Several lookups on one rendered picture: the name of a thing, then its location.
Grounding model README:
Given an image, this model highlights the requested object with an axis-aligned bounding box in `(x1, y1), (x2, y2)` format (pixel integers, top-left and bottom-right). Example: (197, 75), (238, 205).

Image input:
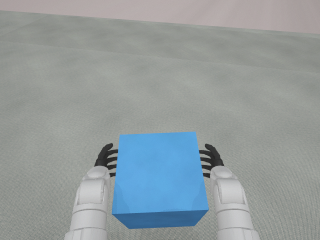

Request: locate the right robot forearm
(210, 165), (260, 240)

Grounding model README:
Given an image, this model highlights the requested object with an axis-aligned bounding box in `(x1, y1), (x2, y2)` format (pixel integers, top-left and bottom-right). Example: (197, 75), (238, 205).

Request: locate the robot right hand
(199, 143), (224, 178)

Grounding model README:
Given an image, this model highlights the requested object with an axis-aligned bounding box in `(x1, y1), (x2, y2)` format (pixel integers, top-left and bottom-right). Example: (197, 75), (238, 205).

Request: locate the robot left hand
(94, 143), (118, 177)

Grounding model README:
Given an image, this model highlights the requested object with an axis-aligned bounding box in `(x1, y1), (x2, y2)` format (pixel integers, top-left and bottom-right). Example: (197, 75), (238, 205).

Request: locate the left robot forearm
(64, 165), (111, 240)

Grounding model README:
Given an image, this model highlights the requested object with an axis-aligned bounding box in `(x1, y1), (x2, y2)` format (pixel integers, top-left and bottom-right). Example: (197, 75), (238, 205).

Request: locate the carton
(111, 131), (209, 229)

